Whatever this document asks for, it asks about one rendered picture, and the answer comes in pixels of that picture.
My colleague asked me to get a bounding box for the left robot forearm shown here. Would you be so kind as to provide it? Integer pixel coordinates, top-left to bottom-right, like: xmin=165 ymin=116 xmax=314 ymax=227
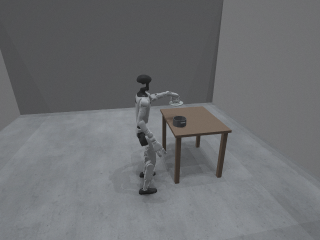
xmin=155 ymin=91 xmax=172 ymax=99

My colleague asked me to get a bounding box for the right robot forearm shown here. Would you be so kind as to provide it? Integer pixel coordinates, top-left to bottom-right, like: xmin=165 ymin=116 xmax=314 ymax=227
xmin=138 ymin=121 xmax=157 ymax=144

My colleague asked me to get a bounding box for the left robot upper arm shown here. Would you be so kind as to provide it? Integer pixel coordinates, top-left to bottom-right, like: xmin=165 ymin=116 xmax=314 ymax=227
xmin=145 ymin=91 xmax=157 ymax=102

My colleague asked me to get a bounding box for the table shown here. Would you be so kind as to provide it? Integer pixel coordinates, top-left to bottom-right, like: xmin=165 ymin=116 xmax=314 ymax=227
xmin=160 ymin=106 xmax=232 ymax=184

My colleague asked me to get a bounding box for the robot right hand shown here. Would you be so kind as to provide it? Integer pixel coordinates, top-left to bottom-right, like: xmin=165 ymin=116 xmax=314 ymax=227
xmin=153 ymin=141 xmax=167 ymax=158

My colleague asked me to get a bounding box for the pot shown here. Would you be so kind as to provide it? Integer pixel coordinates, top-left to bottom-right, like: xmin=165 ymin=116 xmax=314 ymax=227
xmin=173 ymin=116 xmax=187 ymax=128

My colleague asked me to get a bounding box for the robot left hand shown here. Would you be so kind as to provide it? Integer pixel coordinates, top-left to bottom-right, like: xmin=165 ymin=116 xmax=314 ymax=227
xmin=170 ymin=92 xmax=181 ymax=103

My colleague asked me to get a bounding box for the lid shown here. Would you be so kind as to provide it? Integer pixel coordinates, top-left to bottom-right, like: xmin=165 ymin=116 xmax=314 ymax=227
xmin=169 ymin=101 xmax=183 ymax=107

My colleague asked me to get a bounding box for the robot right foot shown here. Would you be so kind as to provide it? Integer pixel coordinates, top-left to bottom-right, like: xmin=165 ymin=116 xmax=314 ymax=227
xmin=139 ymin=187 xmax=157 ymax=195

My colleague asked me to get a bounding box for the right robot upper arm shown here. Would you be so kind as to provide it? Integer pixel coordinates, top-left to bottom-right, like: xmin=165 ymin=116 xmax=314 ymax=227
xmin=137 ymin=98 xmax=149 ymax=126

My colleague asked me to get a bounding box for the humanoid robot torso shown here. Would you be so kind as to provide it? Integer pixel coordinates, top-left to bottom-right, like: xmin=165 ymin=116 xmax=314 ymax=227
xmin=135 ymin=94 xmax=151 ymax=139

